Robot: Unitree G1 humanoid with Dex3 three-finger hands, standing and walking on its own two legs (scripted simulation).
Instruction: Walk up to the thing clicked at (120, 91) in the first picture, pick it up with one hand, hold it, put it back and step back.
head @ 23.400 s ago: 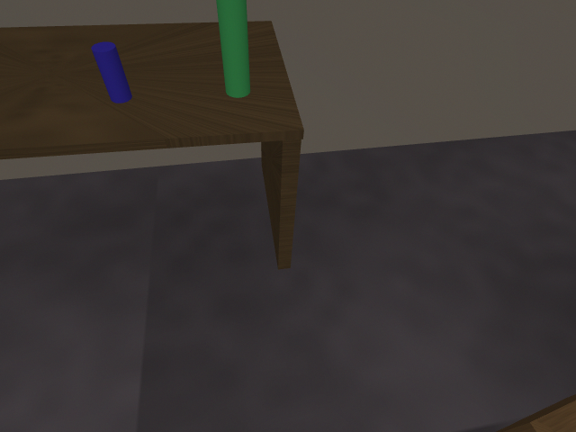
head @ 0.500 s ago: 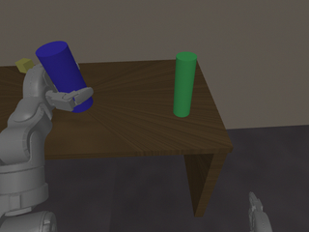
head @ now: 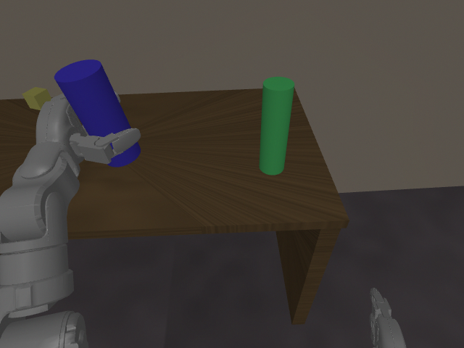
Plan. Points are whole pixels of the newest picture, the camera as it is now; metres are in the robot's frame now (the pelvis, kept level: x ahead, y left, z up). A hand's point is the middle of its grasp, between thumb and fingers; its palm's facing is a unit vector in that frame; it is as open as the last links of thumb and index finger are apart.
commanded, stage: hold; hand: left
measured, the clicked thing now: (103, 117) +0.34 +0.17 +0.27
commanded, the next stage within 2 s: crouch in 0.58 s
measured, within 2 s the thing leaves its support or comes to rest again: neither
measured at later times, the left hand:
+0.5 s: hand (111, 124) +0.36 +0.18 +0.25, palm faces +0.16 -0.99 +0.02, open 9.0 cm
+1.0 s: hand (116, 126) +0.38 +0.18 +0.23, palm faces +0.18 -0.98 +0.03, open 9.0 cm
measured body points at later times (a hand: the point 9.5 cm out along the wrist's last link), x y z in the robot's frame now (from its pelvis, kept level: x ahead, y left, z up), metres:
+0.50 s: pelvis +0.00 +0.00 +0.00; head -0.03 -0.03 +0.45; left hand +0.34 +0.23 +0.25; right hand +0.17 -0.26 -0.08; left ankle +0.03 +0.11 -0.73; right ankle -0.01 -0.12 -0.73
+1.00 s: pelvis +0.00 +0.00 +0.00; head -0.03 -0.02 +0.45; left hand +0.37 +0.24 +0.23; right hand +0.17 -0.25 -0.07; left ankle +0.03 +0.11 -0.73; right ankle -0.01 -0.12 -0.73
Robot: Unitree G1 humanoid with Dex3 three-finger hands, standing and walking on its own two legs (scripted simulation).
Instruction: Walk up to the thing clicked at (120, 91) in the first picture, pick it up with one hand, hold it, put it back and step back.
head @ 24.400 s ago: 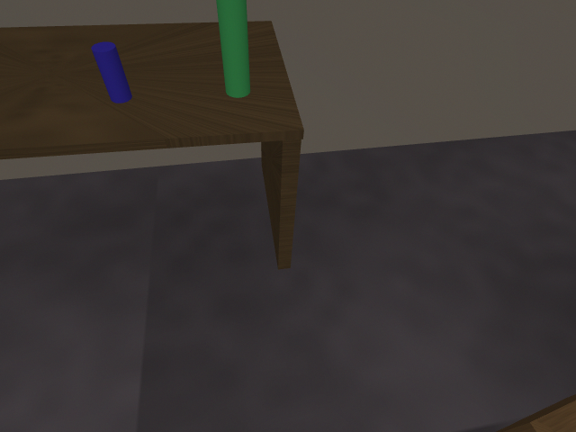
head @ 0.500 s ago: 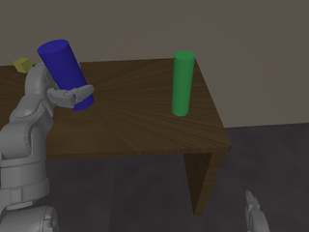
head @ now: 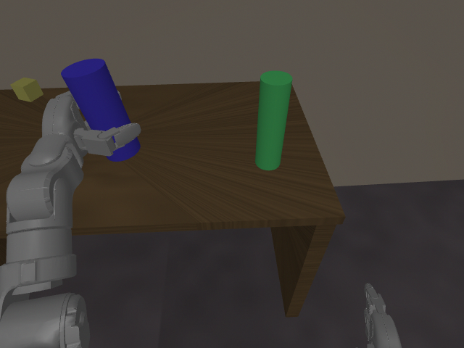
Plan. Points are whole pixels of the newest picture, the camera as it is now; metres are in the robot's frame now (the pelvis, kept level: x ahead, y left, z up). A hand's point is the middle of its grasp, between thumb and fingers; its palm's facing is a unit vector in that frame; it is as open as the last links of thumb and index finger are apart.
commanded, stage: crouch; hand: left
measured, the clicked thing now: (105, 113) +0.37 +0.18 +0.25
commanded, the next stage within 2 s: lower in 1.24 s
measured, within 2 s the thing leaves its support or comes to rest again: neither
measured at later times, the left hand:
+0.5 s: hand (127, 128) +0.48 +0.20 +0.15, palm faces +0.21 -0.98 +0.01, open 9.0 cm
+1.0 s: hand (133, 128) +0.54 +0.22 +0.11, palm faces +0.21 -0.98 +0.02, open 9.0 cm
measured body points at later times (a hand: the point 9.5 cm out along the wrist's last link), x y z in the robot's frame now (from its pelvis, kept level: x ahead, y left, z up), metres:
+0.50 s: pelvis +0.00 +0.00 -0.01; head +0.04 +0.01 +0.44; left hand +0.46 +0.26 +0.15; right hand +0.14 -0.27 -0.08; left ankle +0.03 +0.12 -0.73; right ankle -0.01 -0.12 -0.73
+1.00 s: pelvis +0.01 +0.01 -0.03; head +0.10 +0.03 +0.41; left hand +0.52 +0.27 +0.11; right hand +0.15 -0.26 -0.09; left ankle +0.03 +0.12 -0.73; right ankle -0.01 -0.12 -0.73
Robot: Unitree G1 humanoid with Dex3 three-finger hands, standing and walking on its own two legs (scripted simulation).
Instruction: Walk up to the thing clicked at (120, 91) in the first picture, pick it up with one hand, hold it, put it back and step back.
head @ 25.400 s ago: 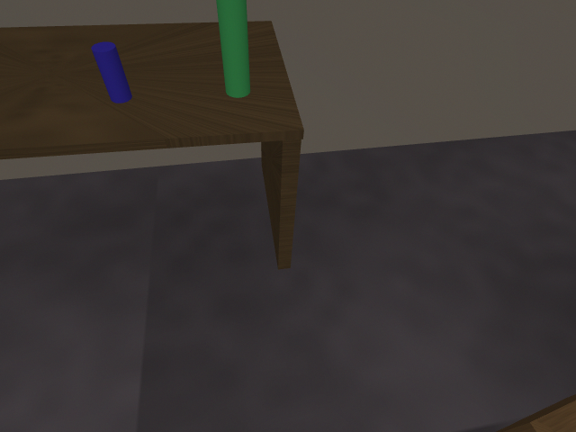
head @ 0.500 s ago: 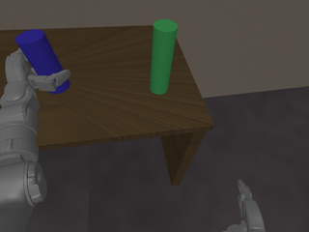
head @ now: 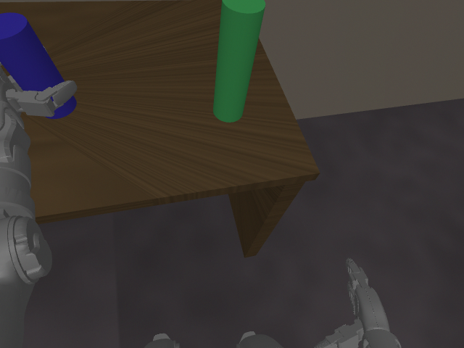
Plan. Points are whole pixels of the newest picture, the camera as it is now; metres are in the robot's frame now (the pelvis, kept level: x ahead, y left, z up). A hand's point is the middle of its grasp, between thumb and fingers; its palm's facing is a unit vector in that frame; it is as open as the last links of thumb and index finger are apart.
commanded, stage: crouch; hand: left
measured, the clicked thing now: (34, 71) +0.51 +0.23 +0.16
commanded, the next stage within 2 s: lower in 0.24 s
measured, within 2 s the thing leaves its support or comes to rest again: rests again in 1.66 s
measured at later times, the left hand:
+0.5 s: hand (45, 82) +0.54 +0.24 +0.11, palm faces +0.28 -0.96 +0.01, open 9.0 cm
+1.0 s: hand (57, 97) +0.55 +0.24 +0.06, palm faces +0.28 -0.96 -0.02, open 9.0 cm
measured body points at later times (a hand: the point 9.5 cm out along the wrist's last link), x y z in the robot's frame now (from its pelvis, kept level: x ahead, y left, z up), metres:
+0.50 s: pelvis +0.00 +0.00 -0.01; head +0.12 +0.02 +0.42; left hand +0.52 +0.29 +0.11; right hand +0.15 -0.26 -0.07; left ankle +0.01 +0.11 -0.70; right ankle -0.02 -0.13 -0.70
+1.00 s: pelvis +0.00 +0.00 -0.03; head +0.14 +0.03 +0.39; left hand +0.53 +0.29 +0.07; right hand +0.15 -0.27 -0.07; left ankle +0.01 +0.11 -0.70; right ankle -0.02 -0.13 -0.70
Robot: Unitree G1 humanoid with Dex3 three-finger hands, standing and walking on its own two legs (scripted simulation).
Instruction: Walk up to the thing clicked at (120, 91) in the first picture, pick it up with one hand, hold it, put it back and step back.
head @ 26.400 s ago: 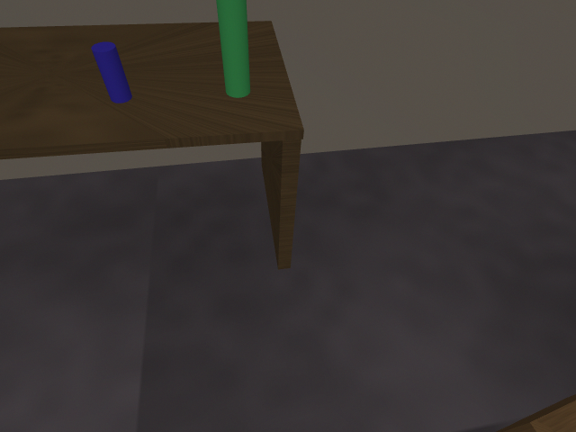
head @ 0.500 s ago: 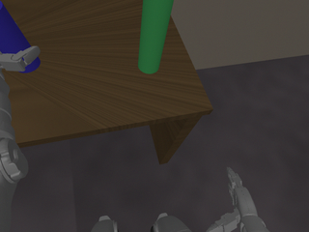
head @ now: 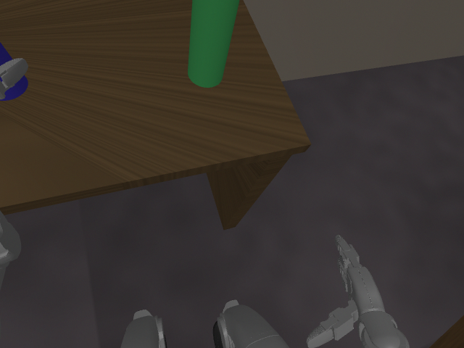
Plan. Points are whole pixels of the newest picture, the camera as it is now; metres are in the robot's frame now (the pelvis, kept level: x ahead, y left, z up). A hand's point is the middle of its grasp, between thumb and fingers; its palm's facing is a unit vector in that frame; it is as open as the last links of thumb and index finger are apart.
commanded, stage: lower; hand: left
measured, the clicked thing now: out of the picture +0.54 +0.25 +0.12
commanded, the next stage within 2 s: loosen in 0.34 s
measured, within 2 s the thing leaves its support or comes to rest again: rests again in 0.66 s
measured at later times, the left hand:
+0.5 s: hand out of the picture +0.56 +0.25 +0.07, palm faces +0.27 -0.96 -0.03, open 9.0 cm
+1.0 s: hand out of the picture +0.56 +0.25 +0.07, palm faces +0.28 -0.96 -0.01, open 16.0 cm
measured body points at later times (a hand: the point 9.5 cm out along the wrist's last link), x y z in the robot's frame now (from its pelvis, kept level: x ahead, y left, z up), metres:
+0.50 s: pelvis -0.01 +0.00 -0.01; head +0.15 +0.05 +0.41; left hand +0.54 +0.30 +0.07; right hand +0.15 -0.26 -0.04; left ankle +0.01 +0.11 -0.67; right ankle -0.02 -0.13 -0.67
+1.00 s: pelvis +0.00 +0.00 -0.01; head +0.15 +0.04 +0.41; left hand +0.54 +0.30 +0.08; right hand +0.15 -0.26 -0.04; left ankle +0.01 +0.11 -0.67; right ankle -0.02 -0.13 -0.67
